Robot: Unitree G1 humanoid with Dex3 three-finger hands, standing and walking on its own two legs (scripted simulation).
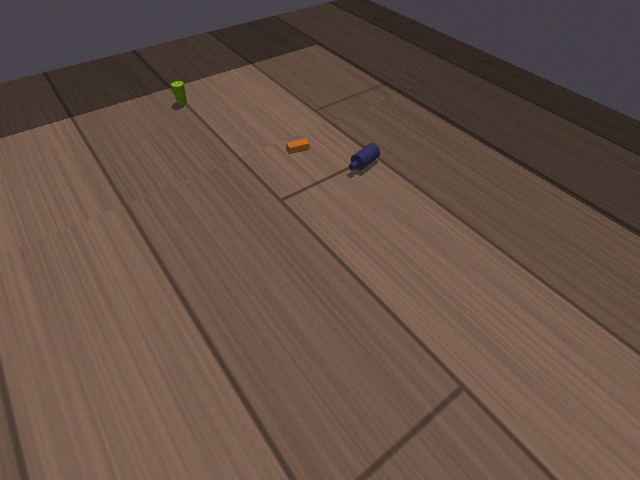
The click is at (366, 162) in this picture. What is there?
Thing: lying bottle
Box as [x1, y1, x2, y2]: [349, 143, 379, 169]
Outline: 378,147 375,144 370,143 362,148 351,157 351,163 349,167 351,169 363,168 379,155
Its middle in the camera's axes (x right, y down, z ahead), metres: +0.22 -0.42 +1.97
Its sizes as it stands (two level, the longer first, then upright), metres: 0.185 0.083 0.083
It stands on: the floor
